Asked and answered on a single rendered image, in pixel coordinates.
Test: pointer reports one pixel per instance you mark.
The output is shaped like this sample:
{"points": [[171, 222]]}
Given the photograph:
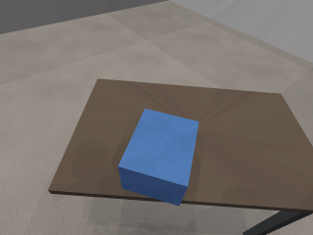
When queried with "table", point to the table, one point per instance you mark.
{"points": [[250, 150]]}

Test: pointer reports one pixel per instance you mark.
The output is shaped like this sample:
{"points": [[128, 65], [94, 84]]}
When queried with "carton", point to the carton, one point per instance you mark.
{"points": [[158, 159]]}

